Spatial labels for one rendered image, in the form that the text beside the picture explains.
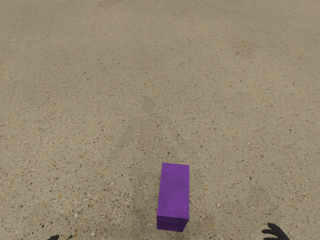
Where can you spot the carton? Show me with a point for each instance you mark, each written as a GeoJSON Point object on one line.
{"type": "Point", "coordinates": [173, 199]}

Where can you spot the robot right hand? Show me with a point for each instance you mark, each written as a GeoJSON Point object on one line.
{"type": "Point", "coordinates": [276, 231]}

